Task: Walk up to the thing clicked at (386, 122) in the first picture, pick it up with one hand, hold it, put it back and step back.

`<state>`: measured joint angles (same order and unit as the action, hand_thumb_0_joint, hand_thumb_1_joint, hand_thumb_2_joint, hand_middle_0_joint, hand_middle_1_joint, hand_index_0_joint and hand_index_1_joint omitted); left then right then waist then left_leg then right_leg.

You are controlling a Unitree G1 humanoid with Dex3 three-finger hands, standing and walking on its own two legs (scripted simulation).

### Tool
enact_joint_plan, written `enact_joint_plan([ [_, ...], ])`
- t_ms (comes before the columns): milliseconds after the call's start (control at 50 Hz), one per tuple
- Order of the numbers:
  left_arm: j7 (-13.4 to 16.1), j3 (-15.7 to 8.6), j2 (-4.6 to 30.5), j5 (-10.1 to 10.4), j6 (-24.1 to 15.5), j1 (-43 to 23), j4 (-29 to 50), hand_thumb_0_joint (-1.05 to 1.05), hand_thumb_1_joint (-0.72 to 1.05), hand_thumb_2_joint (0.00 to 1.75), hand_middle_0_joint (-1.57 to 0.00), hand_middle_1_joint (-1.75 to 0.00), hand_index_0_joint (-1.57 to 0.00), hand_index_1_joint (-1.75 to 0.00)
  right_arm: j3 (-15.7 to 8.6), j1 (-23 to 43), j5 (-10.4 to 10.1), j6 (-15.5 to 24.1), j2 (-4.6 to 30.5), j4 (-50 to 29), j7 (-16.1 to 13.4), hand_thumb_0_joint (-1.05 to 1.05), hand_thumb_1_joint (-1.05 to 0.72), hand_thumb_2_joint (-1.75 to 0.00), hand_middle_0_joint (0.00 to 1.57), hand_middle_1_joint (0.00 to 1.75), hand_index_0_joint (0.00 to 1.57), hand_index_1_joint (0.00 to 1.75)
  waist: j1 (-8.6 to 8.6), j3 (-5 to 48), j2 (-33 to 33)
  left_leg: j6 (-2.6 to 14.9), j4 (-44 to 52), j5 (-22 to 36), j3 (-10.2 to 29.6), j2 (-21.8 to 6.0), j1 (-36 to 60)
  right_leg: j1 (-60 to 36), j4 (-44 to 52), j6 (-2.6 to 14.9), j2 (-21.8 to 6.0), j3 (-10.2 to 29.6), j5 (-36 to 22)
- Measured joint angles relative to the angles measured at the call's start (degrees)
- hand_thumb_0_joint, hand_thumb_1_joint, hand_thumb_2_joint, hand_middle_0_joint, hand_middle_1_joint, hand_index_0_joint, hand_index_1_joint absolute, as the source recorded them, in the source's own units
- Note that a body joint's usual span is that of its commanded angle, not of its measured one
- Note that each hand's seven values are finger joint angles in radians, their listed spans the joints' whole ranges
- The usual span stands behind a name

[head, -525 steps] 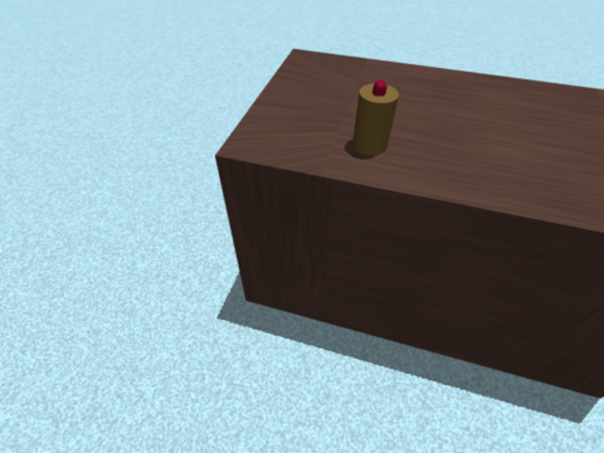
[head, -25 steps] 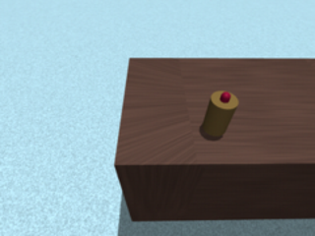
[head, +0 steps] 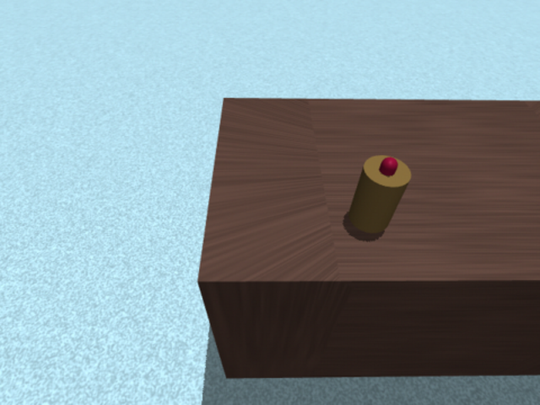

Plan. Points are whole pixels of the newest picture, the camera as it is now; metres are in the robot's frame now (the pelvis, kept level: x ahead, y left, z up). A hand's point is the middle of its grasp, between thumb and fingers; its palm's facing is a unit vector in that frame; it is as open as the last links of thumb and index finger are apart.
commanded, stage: stand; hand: right
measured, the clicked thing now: (379, 190) +0.51 -0.22 +0.00
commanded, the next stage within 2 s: rise first in 0.22 s
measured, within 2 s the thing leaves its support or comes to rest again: neither
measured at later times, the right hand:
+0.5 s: hand out of the picture +0.15 -0.24 -0.14, palm faces +0.13 +0.94 -0.32, open 9.5 cm
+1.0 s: hand (444, 360) +0.20 -0.25 -0.03, palm faces +0.24 +0.91 -0.33, open 17.2 cm
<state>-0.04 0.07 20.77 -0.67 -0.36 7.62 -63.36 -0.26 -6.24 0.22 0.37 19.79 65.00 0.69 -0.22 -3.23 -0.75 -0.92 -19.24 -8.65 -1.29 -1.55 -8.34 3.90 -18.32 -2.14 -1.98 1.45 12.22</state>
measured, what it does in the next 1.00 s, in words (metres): stands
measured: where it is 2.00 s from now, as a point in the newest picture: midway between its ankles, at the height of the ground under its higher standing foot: outside the picture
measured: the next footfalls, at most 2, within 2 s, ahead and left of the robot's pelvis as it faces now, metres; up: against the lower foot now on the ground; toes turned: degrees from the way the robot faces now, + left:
none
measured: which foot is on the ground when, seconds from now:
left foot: down 0.00-1.00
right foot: down 0.00-1.00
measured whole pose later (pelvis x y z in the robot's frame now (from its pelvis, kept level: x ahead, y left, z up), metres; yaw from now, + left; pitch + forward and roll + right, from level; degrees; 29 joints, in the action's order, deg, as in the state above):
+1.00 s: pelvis +0.01 -0.01 -0.01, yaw +0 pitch -1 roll +0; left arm 4.2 -4.1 12.0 1.4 -4.6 12.6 -34.8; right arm -8.0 -20.2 -2.8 4.2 15.5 13.8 -3.6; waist -1.6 -0.2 -2.1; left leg -1.3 -24.3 -12.1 -1.1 -1.7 -11.7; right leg 7.7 -24.5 -1.7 -1.9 1.3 16.4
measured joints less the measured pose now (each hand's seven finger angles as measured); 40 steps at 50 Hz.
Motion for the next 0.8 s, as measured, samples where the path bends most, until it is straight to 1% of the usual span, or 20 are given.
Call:
enact_joint_plan([
  [340, -0.09, -0.15, -0.01, -0.04, 0.09, 0.17, -0.02, 0.01, 0.90, 0.90, -0.20, -0.30, -0.20, -0.29, 0.02, -0.01, -0.02, 0.16, 0.08, -0.14, -0.02, 0.01, -0.91, -0.89, 0.20, 0.30, 0.20, 0.30, 0.13, -0.02, 0.19, 0.08, 0.05, 0.06, -0.03, 0.18, 0.06, 0.12, -0.36, -0.07, -0.18, 0.02, 0.17],
  [360, 0.12, -0.35, -0.07, 1.01, 0.00, 0.48, 1.31, 0.01, 0.89, 0.89, -0.19, -0.29, -0.19, -0.29, 0.06, -0.41, -1.02, -0.10, -0.04, -1.61, -0.33, 0.01, -0.90, -0.89, 0.20, 0.29, 0.19, 0.29, 0.23, 0.22, 0.14, 0.07, -0.81, -0.23, -0.04, 0.14, -1.00, 1.27, -1.38, -0.03, -0.15, 0.06, 0.54],
  [380, 0.70, -0.48, -0.27, 2.42, -0.74, 0.60, 3.57, 0.01, 0.88, 0.88, -0.18, -0.28, -0.18, -0.27, 0.13, -0.73, -2.42, 0.31, -0.34, -4.19, -0.93, 0.01, -0.89, -0.87, 0.19, 0.28, 0.18, 0.28, 0.23, -0.33, 0.08, 0.06, -1.92, -0.61, 0.08, 0.13, -1.94, 2.23, -2.65, 0.02, -0.12, -0.01, 1.03],
  [400, 1.30, -0.52, -0.63, 3.57, -1.90, 0.35, 5.63, 0.01, 0.86, 0.86, -0.17, -0.26, -0.17, -0.26, 0.02, -0.71, -3.53, 1.47, -0.73, -6.58, -1.49, 0.01, -0.87, -0.85, 0.18, 0.26, 0.17, 0.26, 0.17, -1.10, 0.06, 0.05, -2.76, -0.84, 0.21, 0.13, -2.62, 2.91, -3.63, 0.05, -0.11, -0.11, 1.38],
  [440, 2.12, -1.60, -1.74, 4.78, -3.68, -1.14, 8.36, 0.01, 0.80, 0.80, -0.14, -0.21, -0.13, -0.21, -1.41, 0.65, -4.63, 3.61, -1.57, -9.10, -2.42, 0.01, -0.80, -0.79, 0.15, 0.22, 0.15, 0.21, 0.09, -1.64, 0.21, 0.01, -4.42, -1.18, 0.39, 0.08, -4.79, 5.08, -5.42, 0.12, -0.04, -0.21, 1.85],
  [480, 2.96, -3.06, -2.73, 4.96, -4.87, -3.56, 9.12, 0.01, 0.71, 0.71, -0.11, -0.17, -0.11, -0.17, -2.87, 2.79, -4.73, 4.62, -2.11, -10.32, -3.41, 0.01, -0.72, -0.70, 0.13, 0.17, 0.12, 0.17, 0.06, -1.41, 0.38, 0.01, -6.03, -1.52, 0.46, -0.03, -7.17, 7.47, -7.07, 0.09, 0.08, -0.19, 2.22],
  [540, 3.44, -5.72, -4.07, 3.76, -5.37, -5.88, 10.45, 0.01, 0.56, 0.55, -0.08, -0.12, -0.08, -0.12, -5.53, 3.89, -3.65, 4.97, -3.06, -14.49, -3.78, 0.01, -0.56, -0.55, 0.11, 0.12, 0.10, 0.12, -0.20, -0.26, 0.46, 0.01, -7.28, -1.81, 0.66, -0.10, -9.55, 9.79, -8.35, 0.16, 0.17, -0.33, 2.59],
  [580, 3.54, -6.67, -4.65, 3.11, -5.57, -5.56, 11.75, 0.01, 0.45, 0.45, -0.07, -0.10, -0.07, -0.10, -6.46, 2.71, -3.14, 5.13, -3.39, -17.54, -3.81, 0.01, -0.45, -0.45, 0.10, 0.10, 0.09, 0.10, -0.24, 0.90, 0.28, -0.03, -6.88, -1.77, 0.65, -0.07, -9.67, 9.96, -8.06, 0.17, 0.14, -0.34, 2.62],
  [640, 3.59, -7.11, -5.27, 2.77, -5.00, -2.61, 15.38, 0.01, 0.28, 0.32, -0.06, -0.08, -0.07, -0.07, -6.97, -1.01, -3.06, 4.42, -3.52, -23.01, -3.80, 0.01, -0.28, -0.33, 0.09, 0.08, 0.08, 0.08, -0.26, 2.75, -0.14, -0.10, -5.87, -1.84, 0.55, 0.00, -8.82, 9.22, -7.22, 0.20, 0.05, -0.30, 2.75],
  [680, 3.81, -6.73, -5.57, 2.80, -4.59, -0.67, 17.04, 0.01, 0.17, 0.25, -0.06, -0.07, -0.07, -0.06, -6.87, -3.57, -3.14, 3.64, -3.42, -26.41, -3.93, 0.01, -0.17, -0.27, 0.08, 0.07, 0.07, 0.07, -0.34, 3.53, -0.39, -0.13, -5.50, -2.05, 0.52, 0.08, -8.06, 8.50, -6.94, 0.21, -0.04, -0.32, 3.02],
  [800, 4.73, -6.03, -6.76, 2.48, -3.78, 2.82, 22.11, 0.01, -0.17, 0.12, -0.06, -0.06, -0.07, -0.05, -6.71, -8.41, -3.04, 2.58, -3.71, -36.07, -4.66, 0.01, 0.16, -0.14, 0.06, 0.06, 0.06, 0.06, -0.68, 3.18, -1.05, -0.23, -5.21, -2.68, 0.42, 0.09, -5.98, 6.46, -6.66, 0.33, -0.07, -0.27, 3.62],
])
